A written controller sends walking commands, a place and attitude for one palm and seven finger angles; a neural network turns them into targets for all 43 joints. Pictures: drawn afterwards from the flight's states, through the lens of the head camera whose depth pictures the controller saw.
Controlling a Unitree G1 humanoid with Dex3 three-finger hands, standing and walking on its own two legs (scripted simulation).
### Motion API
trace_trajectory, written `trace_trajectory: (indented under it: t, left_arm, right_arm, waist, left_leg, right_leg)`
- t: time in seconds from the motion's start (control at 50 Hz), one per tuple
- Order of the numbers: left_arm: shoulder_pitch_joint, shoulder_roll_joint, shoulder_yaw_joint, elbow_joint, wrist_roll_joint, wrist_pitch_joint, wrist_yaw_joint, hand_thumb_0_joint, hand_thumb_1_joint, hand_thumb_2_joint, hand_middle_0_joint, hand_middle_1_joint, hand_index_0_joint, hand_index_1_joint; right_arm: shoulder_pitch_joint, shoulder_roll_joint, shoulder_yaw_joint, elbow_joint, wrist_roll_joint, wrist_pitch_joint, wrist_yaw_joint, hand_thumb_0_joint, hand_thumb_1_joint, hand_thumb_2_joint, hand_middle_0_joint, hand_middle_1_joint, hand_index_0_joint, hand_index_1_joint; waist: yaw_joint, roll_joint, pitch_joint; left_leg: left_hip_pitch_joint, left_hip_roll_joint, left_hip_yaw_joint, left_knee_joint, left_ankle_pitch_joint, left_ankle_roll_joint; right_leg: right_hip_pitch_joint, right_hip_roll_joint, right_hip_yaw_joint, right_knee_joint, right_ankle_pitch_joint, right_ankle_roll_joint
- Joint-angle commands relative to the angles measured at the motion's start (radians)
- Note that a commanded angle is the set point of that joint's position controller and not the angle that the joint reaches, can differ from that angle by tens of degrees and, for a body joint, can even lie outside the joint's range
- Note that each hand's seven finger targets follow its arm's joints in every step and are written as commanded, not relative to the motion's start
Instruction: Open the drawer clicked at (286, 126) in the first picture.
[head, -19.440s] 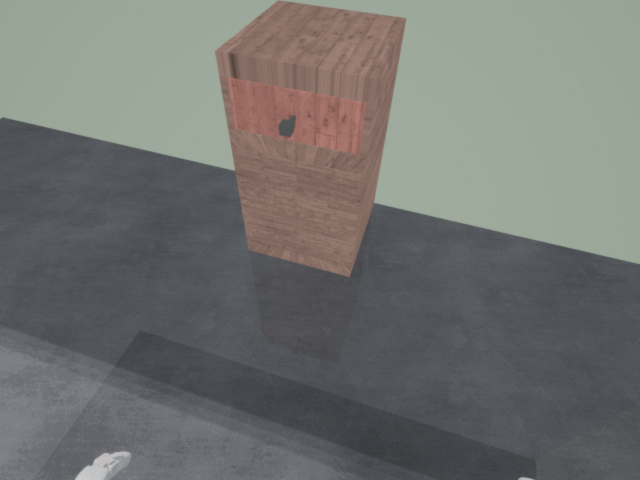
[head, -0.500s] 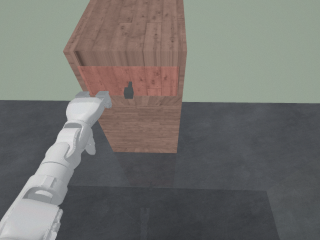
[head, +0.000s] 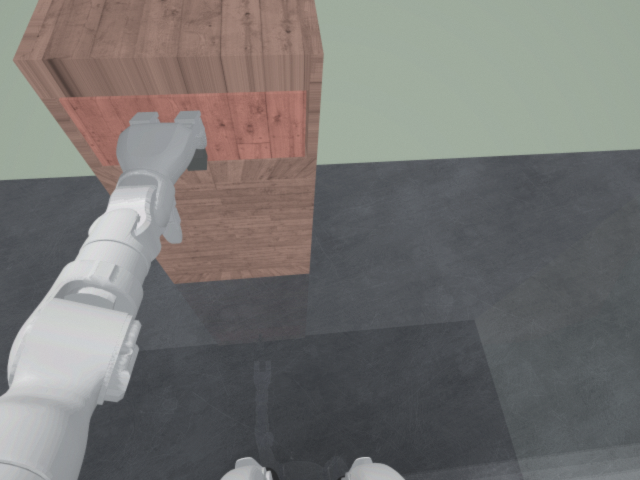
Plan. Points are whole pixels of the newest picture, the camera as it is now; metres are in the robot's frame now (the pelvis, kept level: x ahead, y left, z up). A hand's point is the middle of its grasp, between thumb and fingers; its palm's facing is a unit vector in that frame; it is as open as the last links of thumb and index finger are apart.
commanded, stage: move the hooked fingers above the handle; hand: left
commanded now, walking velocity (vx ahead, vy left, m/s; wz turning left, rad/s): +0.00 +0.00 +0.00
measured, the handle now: (196, 149) +0.65 +0.14 -0.07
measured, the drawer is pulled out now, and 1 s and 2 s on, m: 0.00 0.00 0.00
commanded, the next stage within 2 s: none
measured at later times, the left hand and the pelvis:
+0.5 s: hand (197, 134) +0.62 +0.12 +0.00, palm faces -0.03 -0.09 -1.00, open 13.8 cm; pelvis -0.01 +0.02 -0.04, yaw -3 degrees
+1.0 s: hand (188, 142) +0.60 +0.13 +0.01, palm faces -0.03 -0.10 -0.99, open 13.8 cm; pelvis -0.03 +0.02 -0.05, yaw -2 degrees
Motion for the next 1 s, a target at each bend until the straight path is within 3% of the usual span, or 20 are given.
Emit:
trace_trajectory:
  t: [0.0,0.04,0.12,0.18,0.24,0.28,0.36,0.44,0.5,0.56,0.58,0.62,0.68,0.74,0.78,0.8,0.84,0.9,0.94,0.98]
  left_arm:
    - [-0.521,0.279,0.107,-0.086,0.025,0.033,0.116,0.000,-0.500,0.300,-0.300,-1.200,-0.300,-1.200]
    - [-0.558,0.299,0.113,-0.013,0.027,0.088,0.138,0.000,-0.500,0.300,-0.300,-1.200,-0.300,-1.200]
    - [-0.699,0.271,0.057,0.010,0.045,0.165,0.129,0.000,-0.500,0.300,-0.300,-1.200,-0.300,-1.200]
    - [-0.782,0.223,0.007,-0.017,0.029,0.169,0.069,0.000,-0.500,0.300,-0.300,-1.200,-0.300,-1.200]
    - [-0.863,0.246,0.010,-0.041,0.009,0.138,0.011,0.000,-0.500,0.300,-0.300,-1.200,-0.300,-1.200]
    - [-0.859,0.294,0.041,-0.053,0.018,0.107,-0.007,0.000,-0.500,0.300,-0.300,-1.200,-0.300,-1.200]
    - [-0.902,0.325,0.058,-0.032,0.061,0.081,0.016,0.000,-0.500,0.300,-0.300,-1.200,-0.300,-1.200]
    - [-0.838,0.401,0.124,0.065,0.094,0.145,0.059,0.000,-0.500,0.300,-0.300,-1.200,-0.300,-1.200]
    - [-0.840,0.424,0.113,0.078,0.109,0.211,0.059,0.000,-0.500,0.300,-0.300,-1.200,-0.300,-1.200]
    - [-0.882,0.497,0.141,0.031,0.112,0.250,0.037,0.000,-0.500,0.300,-0.300,-1.200,-0.300,-1.200]
    - [-0.866,0.490,0.131,0.045,0.109,0.266,0.026,0.000,-0.500,0.300,-0.300,-1.200,-0.300,-1.200]
    - [-0.893,0.432,0.079,0.071,0.100,0.279,-0.003,0.000,-0.500,0.300,-0.300,-1.200,-0.300,-1.200]
    - [-0.951,0.435,0.069,-0.059,0.065,0.212,-0.069,0.000,-0.500,0.300,-0.300,-1.200,-0.300,-1.200]
    - [-0.989,0.262,-0.041,-0.169,0.029,0.121,-0.132,0.000,-0.500,0.300,-0.300,-1.200,-0.300,-1.200]
    - [-0.955,0.206,-0.057,-0.180,0.012,0.071,-0.142,0.000,-0.500,0.300,-0.300,-1.200,-0.300,-1.200]
    - [-0.953,0.228,-0.036,-0.170,0.012,0.054,-0.138,0.000,-0.500,0.300,-0.300,-1.200,-0.300,-1.200]
    - [-0.954,0.210,-0.035,-0.109,0.016,0.041,-0.115,0.000,-0.500,0.300,-0.300,-1.200,-0.300,-1.200]
    - [-0.933,0.203,-0.025,0.003,0.039,0.070,-0.044,0.000,-0.500,0.300,-0.300,-1.200,-0.300,-1.200]
    - [-0.939,0.254,0.012,0.046,0.062,0.103,0.003,0.000,-0.500,0.300,-0.300,-1.200,-0.300,-1.200]
    - [-0.965,0.288,0.022,0.053,0.083,0.141,0.039,0.000,-0.500,0.300,-0.300,-1.200,-0.300,-1.200]
  right_arm:
    - [0.190,-0.167,-0.041,-0.034,-0.013,-0.022,-0.012,0.000,-0.900,-0.900,0.200,0.300,0.200,0.300]
    - [0.194,-0.170,-0.033,-0.035,-0.013,-0.021,-0.007,0.000,-0.900,-0.900,0.200,0.300,0.200,0.300]
    - [0.240,-0.185,-0.040,-0.035,-0.016,-0.015,0.007,0.000,-0.900,-0.900,0.200,0.300,0.200,0.300]
    - [0.276,-0.191,-0.047,-0.024,-0.016,-0.016,0.013,0.000,-0.900,-0.900,0.200,0.300,0.200,0.300]
    - [0.300,-0.192,-0.042,-0.006,-0.018,-0.020,0.008,0.000,-0.900,-0.900,0.200,0.300,0.200,0.300]
    - [0.322,-0.193,-0.037,-0.001,-0.022,-0.023,0.002,0.000,-0.900,-0.900,0.200,0.300,0.200,0.300]
    - [0.337,-0.189,-0.020,0.005,-0.036,-0.023,-0.002,0.000,-0.900,-0.900,0.200,0.300,0.200,0.300]
    - [0.332,-0.196,-0.003,-0.017,-0.046,-0.006,0.008,0.000,-0.900,-0.900,0.200,0.300,0.200,0.300]
    - [0.343,-0.203,0.003,-0.038,-0.042,0.014,0.019,0.000,-0.900,-0.900,0.200,0.300,0.200,0.300]
    - [0.362,-0.214,0.006,-0.048,-0.035,0.037,0.019,0.000,-0.900,-0.900,0.200,0.300,0.200,0.300]
    - [0.357,-0.211,0.010,-0.054,-0.030,0.043,0.019,0.000,-0.900,-0.900,0.200,0.300,0.200,0.300]
    - [0.349,-0.206,0.011,-0.051,-0.022,0.046,0.014,0.000,-0.900,-0.900,0.200,0.300,0.200,0.300]
    - [0.362,-0.201,0.000,-0.059,-0.012,0.031,0.006,0.000,-0.900,-0.900,0.200,0.300,0.200,0.300]
    - [0.362,-0.182,-0.019,-0.031,-0.008,0.002,0.008,0.000,-0.900,-0.900,0.200,0.300,0.200,0.300]
    - [0.375,-0.182,-0.028,-0.007,-0.015,-0.016,0.011,0.000,-0.900,-0.900,0.200,0.300,0.200,0.300]
    - [0.377,-0.183,-0.026,0.006,-0.018,-0.018,0.010,0.000,-0.900,-0.900,0.200,0.300,0.200,0.300]
    - [0.374,-0.179,-0.023,0.015,-0.025,-0.024,0.012,0.000,-0.900,-0.900,0.200,0.300,0.200,0.300]
    - [0.360,-0.183,-0.005,0.009,-0.036,-0.020,0.013,0.000,-0.900,-0.900,0.200,0.300,0.200,0.300]
    - [0.343,-0.190,0.003,-0.004,-0.042,-0.015,0.015,0.000,-0.900,-0.900,0.200,0.300,0.200,0.300]
    - [0.338,-0.194,0.011,-0.025,-0.048,-0.006,0.017,0.000,-0.900,-0.900,0.200,0.300,0.200,0.300]
  waist:
    - [-0.035,0.055,-0.449]
    - [-0.053,0.021,-0.437]
    - [-0.099,0.078,-0.545]
    - [-0.135,0.115,-0.600]
    - [-0.173,0.109,-0.596]
    - [-0.158,0.166,-0.607]
    - [-0.175,0.206,-0.554]
    - [-0.144,0.218,-0.550]
    - [-0.142,0.228,-0.590]
    - [-0.140,0.209,-0.668]
    - [-0.136,0.200,-0.653]
    - [-0.170,0.175,-0.579]
    - [-0.174,0.228,-0.658]
    - [-0.200,0.275,-0.671]
    - [-0.193,0.300,-0.635]
    - [-0.193,0.302,-0.591]
    - [-0.208,0.275,-0.521]
    - [-0.220,0.252,-0.420]
    - [-0.216,0.252,-0.408]
    - [-0.216,0.270,-0.464]
  left_leg:
    - [0.310,-0.029,-0.056,0.044,0.429,0.011]
    - [0.237,-0.032,-0.050,0.060,0.410,0.013]
    - [0.274,-0.021,-0.051,0.104,0.460,0.013]
    - [0.341,-0.009,-0.076,0.124,0.502,0.013]
    - [0.338,0.001,-0.092,0.148,0.504,0.021]
    - [0.332,0.001,-0.100,0.162,0.503,0.018]
    - [0.275,0.017,-0.117,0.207,0.516,0.014]
    - [0.203,0.021,-0.109,0.235,0.547,0.009]
    - [0.190,0.023,-0.103,0.241,0.552,0.010]
    - [0.215,0.024,-0.108,0.240,0.576,0.011]
    - [0.209,0.022,-0.110,0.230,0.559,0.012]
    - [0.181,0.026,-0.112,0.216,0.482,0.018]
    - [0.271,0.032,-0.135,0.207,0.480,0.018]
    - [0.437,0.059,-0.203,0.213,0.550,0.002]
    - [0.473,0.064,-0.225,0.214,0.544,-0.010]
    - [0.453,0.064,-0.220,0.214,0.524,-0.014]
    - [0.394,0.056,-0.214,0.219,0.479,-0.013]
    - [0.259,0.047,-0.193,0.222,0.357,-0.001]
    - [0.196,0.044,-0.177,0.232,0.323,0.003]
    - [0.164,0.041,-0.163,0.258,0.330,0.011]
  right_leg:
    - [0.008,0.034,0.031,-0.013,0.407,-0.004]
    - [0.016,0.035,0.031,0.002,0.414,0.000]
    - [-0.010,0.040,0.033,0.022,0.450,0.005]
    - [-0.055,0.047,0.028,0.027,0.445,0.006]
    - [-0.093,0.049,0.030,0.034,0.435,0.009]
    - [-0.126,0.052,0.026,0.051,0.409,0.002]
    - [-0.236,0.055,0.011,0.098,0.360,-0.005]
    - [-0.239,0.056,0.001,0.143,0.368,-0.013]
    - [-0.201,0.058,-0.003,0.151,0.398,-0.012]
    - [-0.145,0.060,-0.001,0.151,0.442,-0.007]
    - [-0.142,0.063,-0.005,0.145,0.427,-0.007]
    - [-0.179,0.065,-0.010,0.127,0.366,-0.002]
    - [-0.190,0.065,-0.005,0.113,0.330,0.001]
    - [-0.333,0.066,-0.011,0.105,0.276,0.003]
    - [-0.411,0.066,-0.020,0.107,0.235,0.000]
    - [-0.428,0.065,-0.022,0.111,0.223,-0.003]
    - [-0.462,0.065,-0.026,0.118,0.201,-0.008]
    - [-0.489,0.060,-0.037,0.142,0.154,-0.017]
    - [-0.483,0.056,-0.034,0.161,0.140,-0.022]
    - [-0.453,0.055,-0.030,0.184,0.156,-0.023]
